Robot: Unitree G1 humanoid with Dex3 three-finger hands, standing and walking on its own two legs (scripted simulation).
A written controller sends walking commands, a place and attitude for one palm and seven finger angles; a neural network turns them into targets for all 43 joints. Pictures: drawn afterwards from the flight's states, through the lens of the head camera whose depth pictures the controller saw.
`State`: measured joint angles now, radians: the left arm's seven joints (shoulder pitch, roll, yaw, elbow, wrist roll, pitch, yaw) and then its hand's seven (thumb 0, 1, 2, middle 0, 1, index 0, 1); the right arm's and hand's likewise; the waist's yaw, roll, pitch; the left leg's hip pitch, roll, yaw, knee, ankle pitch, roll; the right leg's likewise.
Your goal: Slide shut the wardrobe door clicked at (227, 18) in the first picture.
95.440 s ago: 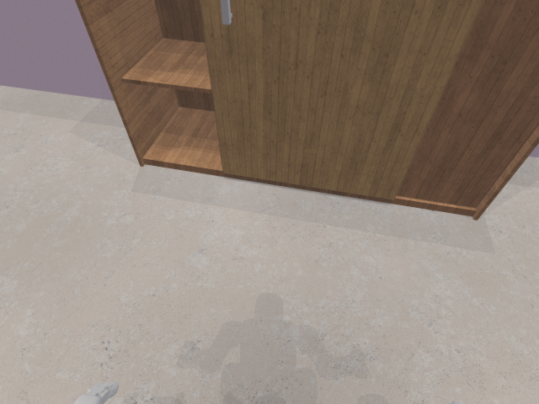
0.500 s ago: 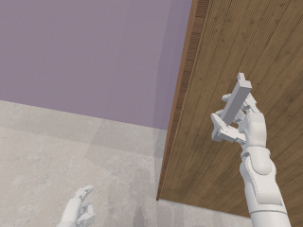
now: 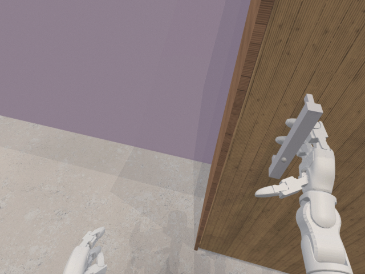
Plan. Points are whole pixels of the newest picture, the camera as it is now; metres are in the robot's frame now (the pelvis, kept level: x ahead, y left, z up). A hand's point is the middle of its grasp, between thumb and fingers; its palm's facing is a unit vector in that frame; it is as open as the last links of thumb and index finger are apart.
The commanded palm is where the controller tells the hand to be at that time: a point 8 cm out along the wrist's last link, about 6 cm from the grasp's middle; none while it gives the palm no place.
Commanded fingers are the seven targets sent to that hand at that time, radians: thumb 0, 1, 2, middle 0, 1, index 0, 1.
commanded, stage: slip the hand off the handle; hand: right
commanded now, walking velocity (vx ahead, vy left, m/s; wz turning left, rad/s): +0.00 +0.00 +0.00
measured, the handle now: (290, 139) +0.36 -0.20 +0.15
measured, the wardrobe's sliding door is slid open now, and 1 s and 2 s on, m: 0.00 0.00 0.00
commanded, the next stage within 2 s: draw the hand back to the body in 1.30 s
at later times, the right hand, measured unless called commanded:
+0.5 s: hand (318, 172) +0.29 -0.25 +0.13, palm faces +0.33 +0.93 -0.15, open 14.7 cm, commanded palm +0.26 -0.29 +0.14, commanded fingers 0.00 0.55 -0.20 0.25 1.15 0.25 1.15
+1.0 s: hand (336, 203) +0.22 -0.25 +0.14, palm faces +0.32 +0.93 -0.16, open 14.7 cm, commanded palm +0.18 -0.28 +0.14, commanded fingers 0.00 0.55 -0.20 0.25 1.15 0.25 1.15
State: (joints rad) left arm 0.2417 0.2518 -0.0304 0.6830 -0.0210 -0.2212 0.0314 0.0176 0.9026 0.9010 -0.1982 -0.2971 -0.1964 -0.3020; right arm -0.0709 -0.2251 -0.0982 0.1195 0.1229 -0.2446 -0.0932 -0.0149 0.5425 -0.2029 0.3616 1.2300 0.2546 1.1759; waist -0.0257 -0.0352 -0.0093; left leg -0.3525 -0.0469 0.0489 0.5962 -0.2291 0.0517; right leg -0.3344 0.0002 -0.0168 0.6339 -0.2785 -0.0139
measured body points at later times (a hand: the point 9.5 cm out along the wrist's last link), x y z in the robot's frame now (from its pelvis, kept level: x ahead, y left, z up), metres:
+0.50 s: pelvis +0.04 -0.02 +0.00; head +0.03 -0.01 +0.45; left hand +0.24 +0.18 -0.07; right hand +0.27 -0.30 +0.14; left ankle +0.06 +0.08 -0.72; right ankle +0.04 -0.11 -0.72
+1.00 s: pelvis +0.04 -0.02 -0.01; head +0.03 -0.01 +0.44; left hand +0.24 +0.19 -0.08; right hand +0.20 -0.30 +0.15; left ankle +0.06 +0.08 -0.72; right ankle +0.04 -0.11 -0.72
